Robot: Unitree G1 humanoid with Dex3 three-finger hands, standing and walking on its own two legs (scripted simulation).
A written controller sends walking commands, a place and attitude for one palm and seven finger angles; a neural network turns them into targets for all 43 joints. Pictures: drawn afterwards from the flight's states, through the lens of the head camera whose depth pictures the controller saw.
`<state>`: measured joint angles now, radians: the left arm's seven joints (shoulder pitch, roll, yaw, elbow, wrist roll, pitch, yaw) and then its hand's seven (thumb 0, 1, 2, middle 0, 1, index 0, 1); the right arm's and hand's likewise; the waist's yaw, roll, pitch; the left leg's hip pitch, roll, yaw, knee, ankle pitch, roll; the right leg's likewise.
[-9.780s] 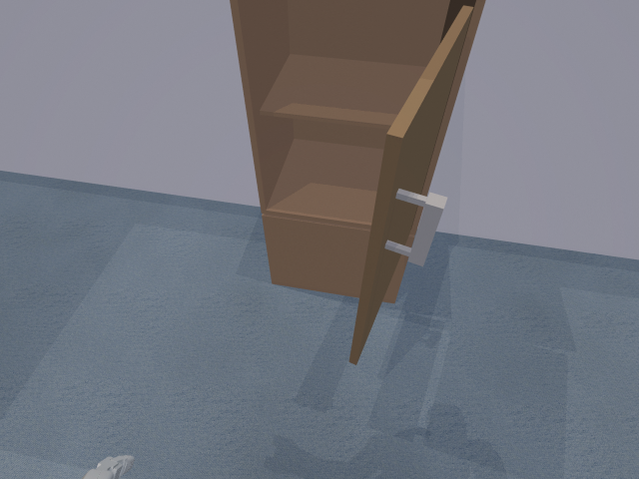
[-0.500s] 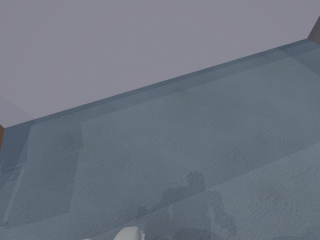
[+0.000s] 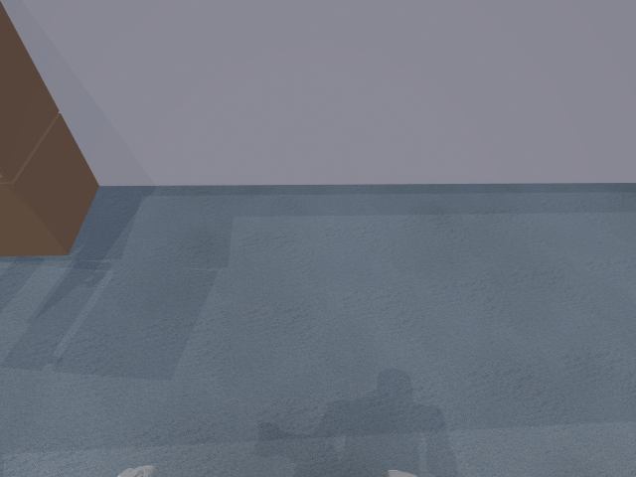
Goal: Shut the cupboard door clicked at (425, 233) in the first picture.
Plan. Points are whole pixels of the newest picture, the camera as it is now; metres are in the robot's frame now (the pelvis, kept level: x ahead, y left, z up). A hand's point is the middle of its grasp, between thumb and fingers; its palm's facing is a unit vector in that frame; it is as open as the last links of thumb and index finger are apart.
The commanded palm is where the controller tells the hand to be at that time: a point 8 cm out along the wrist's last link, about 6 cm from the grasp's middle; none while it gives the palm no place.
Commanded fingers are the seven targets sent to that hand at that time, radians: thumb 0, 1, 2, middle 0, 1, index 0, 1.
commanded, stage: walk to a spot facing it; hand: left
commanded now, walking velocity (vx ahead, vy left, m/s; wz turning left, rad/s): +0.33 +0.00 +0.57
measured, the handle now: out of the picture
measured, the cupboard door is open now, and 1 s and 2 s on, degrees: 76 76 76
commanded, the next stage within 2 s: turn to face it in 1.44 s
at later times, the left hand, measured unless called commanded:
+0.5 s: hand out of the picture +0.04 +0.13 -0.17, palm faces +0.38 -0.90 -0.21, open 7.4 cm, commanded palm none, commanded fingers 0.00 0.90 0.90 -0.20 -0.30 -0.20 -0.30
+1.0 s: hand (137, 337) +0.35 +0.33 -0.16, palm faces +0.45 -0.88 -0.15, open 7.4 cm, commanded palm none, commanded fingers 0.00 0.90 0.90 -0.20 -0.30 -0.20 -0.30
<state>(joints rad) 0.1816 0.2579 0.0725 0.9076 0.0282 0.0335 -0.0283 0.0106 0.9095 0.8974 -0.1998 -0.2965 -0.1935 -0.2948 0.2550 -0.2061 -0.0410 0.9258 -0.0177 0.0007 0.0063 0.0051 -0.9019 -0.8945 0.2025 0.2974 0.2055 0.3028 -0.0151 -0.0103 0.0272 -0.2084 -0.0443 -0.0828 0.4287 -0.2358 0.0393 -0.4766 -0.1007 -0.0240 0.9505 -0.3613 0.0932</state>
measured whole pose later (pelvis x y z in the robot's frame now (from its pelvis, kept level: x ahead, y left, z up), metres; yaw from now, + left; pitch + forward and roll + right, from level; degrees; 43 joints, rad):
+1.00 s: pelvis +0.34 +0.12 +0.00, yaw +25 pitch -1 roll +0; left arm 0.16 0.18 0.06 0.98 0.03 0.00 -0.02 0.01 0.91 0.90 -0.20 -0.30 -0.19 -0.29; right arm 0.32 -0.17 -0.05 1.04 -0.01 -0.08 -0.02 -0.01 -0.93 -0.89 0.20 0.30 0.20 0.30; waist -0.01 -0.03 0.01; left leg -0.05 -0.09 0.09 0.29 -0.23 0.11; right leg -0.62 -0.15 -0.04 1.00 -0.12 0.07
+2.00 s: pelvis +0.63 +0.25 -0.01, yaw +44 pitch -1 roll -2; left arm 0.20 0.22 0.08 0.96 0.02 0.03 0.01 0.01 0.91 0.90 -0.20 -0.30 -0.19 -0.29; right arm 0.11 -0.19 -0.04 0.92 -0.01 0.01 0.00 0.00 -0.91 -0.89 0.20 0.30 0.20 0.30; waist 0.02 -0.01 0.09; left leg -0.36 -0.03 0.04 0.52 -0.15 0.09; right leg -0.50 -0.12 -0.04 1.13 -0.40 0.08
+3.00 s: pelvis +0.62 +0.23 +0.00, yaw +77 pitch -1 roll -2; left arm 0.18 0.27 0.07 0.93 0.02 0.06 0.02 0.01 0.91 0.90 -0.20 -0.30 -0.19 -0.29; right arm 0.14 -0.20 -0.03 0.91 -0.01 0.02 -0.01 0.00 -0.90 -0.89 0.20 0.30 0.20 0.30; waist 0.02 -0.02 0.09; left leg -0.21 -0.04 -0.03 0.45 -0.22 0.06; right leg -0.46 -0.09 -0.03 1.06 -0.40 0.10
